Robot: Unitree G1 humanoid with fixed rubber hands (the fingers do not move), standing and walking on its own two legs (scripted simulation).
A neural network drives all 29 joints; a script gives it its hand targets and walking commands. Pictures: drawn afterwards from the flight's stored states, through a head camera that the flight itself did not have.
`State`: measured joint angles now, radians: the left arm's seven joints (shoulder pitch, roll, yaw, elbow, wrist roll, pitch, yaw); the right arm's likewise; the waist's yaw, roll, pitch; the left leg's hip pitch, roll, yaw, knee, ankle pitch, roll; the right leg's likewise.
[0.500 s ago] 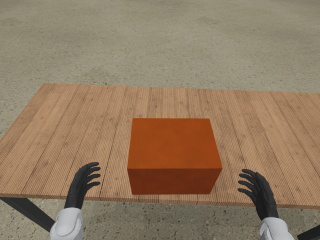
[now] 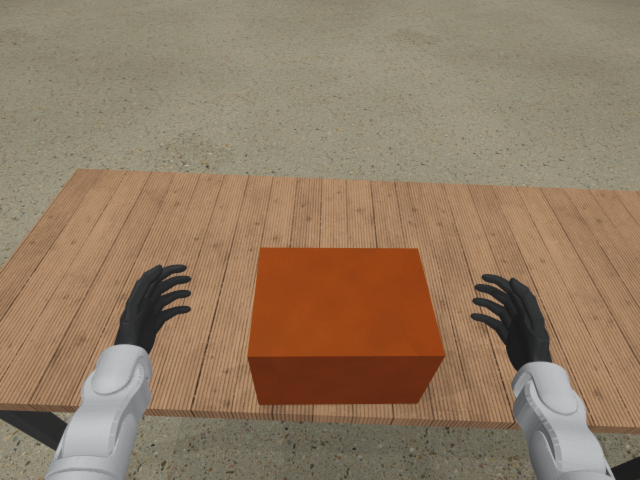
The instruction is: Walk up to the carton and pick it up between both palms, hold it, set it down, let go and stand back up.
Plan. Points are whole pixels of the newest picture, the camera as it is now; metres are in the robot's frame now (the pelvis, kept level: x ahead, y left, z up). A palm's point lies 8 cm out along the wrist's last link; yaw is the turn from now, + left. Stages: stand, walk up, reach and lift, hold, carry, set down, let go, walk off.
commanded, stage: reach and lift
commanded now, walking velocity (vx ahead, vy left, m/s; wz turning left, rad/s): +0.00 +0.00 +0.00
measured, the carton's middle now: (339, 325) +0.35 -0.02 -0.06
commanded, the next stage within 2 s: none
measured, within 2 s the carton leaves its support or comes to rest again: neither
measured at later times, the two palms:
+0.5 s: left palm (161, 250) +0.35 +0.22 +0.10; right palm (528, 276) +0.34 -0.25 +0.10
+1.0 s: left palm (178, 286) +0.34 +0.21 +0.03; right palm (485, 295) +0.35 -0.22 +0.03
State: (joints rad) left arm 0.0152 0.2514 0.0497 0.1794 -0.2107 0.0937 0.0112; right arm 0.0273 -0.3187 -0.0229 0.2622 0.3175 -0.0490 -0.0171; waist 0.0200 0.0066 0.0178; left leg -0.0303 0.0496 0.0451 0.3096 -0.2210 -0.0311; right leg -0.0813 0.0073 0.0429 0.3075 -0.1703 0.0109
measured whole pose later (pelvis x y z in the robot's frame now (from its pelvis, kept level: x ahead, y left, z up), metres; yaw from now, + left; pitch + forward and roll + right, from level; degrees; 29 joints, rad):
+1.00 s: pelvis -0.02 +0.00 -0.01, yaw +2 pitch +6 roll -1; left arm -0.58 0.23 0.01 1.03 -0.16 -0.18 0.02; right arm -0.57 -0.30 0.07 1.07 0.35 -0.22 0.00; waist 0.00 0.01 -0.09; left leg -0.34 0.05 -0.01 0.47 -0.24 -0.03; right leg -0.35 0.01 0.00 0.41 -0.17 0.01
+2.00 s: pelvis -0.04 -0.01 -0.05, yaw +3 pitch +20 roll -1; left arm -0.90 0.14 0.00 1.52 -0.18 -0.50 0.08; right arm -0.91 -0.19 0.08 1.50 0.29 -0.47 -0.08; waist -0.04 0.04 -0.27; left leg -0.84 0.04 -0.05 0.84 -0.35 -0.05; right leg -0.85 0.00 -0.02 0.80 -0.30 0.00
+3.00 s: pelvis -0.04 -0.01 -0.04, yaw +4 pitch +19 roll -1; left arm -0.80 0.12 0.21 1.45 0.01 -0.61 0.09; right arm -0.79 -0.12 -0.21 1.37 0.00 -0.50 -0.10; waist -0.07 0.03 -0.22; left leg -0.76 0.03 -0.07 0.71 -0.29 -0.04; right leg -0.76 0.00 -0.03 0.66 -0.23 0.00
